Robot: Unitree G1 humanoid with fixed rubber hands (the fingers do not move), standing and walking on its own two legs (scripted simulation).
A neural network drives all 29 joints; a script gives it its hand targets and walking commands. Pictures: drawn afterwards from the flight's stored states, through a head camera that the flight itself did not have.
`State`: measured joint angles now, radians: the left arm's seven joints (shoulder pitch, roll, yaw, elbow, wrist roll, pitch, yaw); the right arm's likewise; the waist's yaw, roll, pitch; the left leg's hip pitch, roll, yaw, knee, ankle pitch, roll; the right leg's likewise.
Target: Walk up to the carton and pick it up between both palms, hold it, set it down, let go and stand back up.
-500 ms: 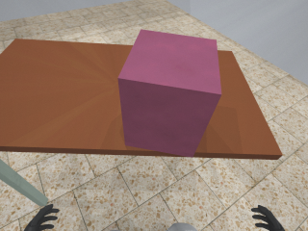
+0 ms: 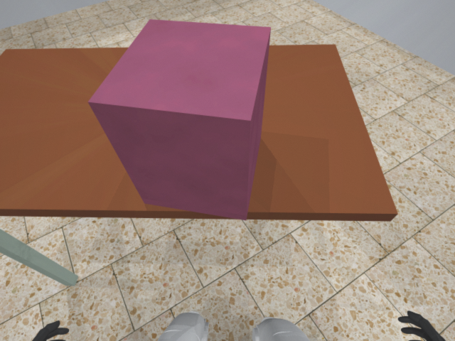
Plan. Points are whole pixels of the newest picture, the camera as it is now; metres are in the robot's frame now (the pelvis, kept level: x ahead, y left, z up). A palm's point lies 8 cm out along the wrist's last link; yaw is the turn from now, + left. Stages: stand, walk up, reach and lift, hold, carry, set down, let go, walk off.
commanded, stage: walk up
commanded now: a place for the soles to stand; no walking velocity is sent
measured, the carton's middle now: (200, 125) +0.44 +0.05 +0.12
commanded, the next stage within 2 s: none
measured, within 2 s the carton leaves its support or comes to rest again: neither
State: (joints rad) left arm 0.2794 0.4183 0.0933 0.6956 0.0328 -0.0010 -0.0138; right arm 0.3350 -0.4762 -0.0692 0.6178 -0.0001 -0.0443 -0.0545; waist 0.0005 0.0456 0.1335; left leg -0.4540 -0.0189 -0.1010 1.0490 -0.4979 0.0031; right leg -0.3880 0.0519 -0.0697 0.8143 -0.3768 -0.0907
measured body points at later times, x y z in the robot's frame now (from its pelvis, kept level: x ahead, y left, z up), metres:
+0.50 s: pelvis -0.01 -0.01 +0.00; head +0.01 +0.01 +0.45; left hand +0.07 +0.31 -0.11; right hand +0.10 -0.33 -0.07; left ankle +0.04 +0.14 -0.69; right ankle +0.04 -0.08 -0.70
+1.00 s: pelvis +0.01 +0.00 +0.00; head +0.04 +0.01 +0.45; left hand +0.09 +0.33 -0.10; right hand +0.12 -0.32 -0.08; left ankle +0.04 +0.14 -0.70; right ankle +0.04 -0.08 -0.70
